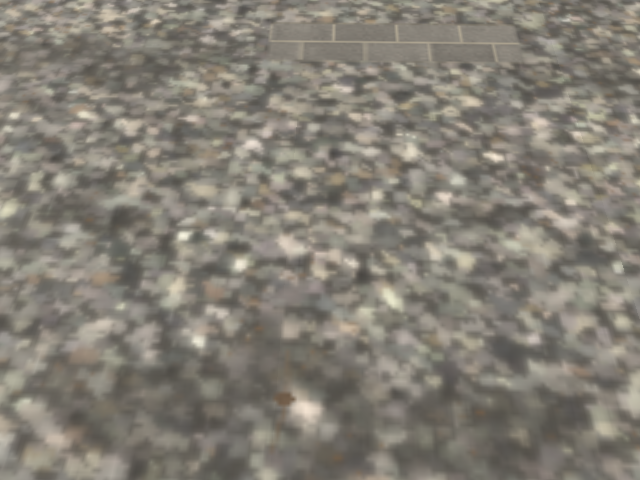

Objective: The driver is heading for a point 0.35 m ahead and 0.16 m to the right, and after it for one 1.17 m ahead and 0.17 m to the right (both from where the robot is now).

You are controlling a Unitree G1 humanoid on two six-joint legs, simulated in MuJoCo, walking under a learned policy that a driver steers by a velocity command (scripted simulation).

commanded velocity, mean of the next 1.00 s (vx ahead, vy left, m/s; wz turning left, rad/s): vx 0.37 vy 0.00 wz -0.42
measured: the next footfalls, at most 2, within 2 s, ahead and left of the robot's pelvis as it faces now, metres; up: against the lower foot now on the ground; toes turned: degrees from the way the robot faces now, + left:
left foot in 0.02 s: +0.06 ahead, +0.14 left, +0.00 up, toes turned -7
right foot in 0.52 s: +0.21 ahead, -0.21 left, +0.00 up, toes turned -21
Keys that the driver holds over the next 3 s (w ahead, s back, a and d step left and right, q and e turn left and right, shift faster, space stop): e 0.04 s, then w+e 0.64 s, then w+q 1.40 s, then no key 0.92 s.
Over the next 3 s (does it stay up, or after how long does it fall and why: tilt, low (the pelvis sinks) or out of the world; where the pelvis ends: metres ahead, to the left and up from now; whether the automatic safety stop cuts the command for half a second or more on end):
stays up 1.14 -0.16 0.00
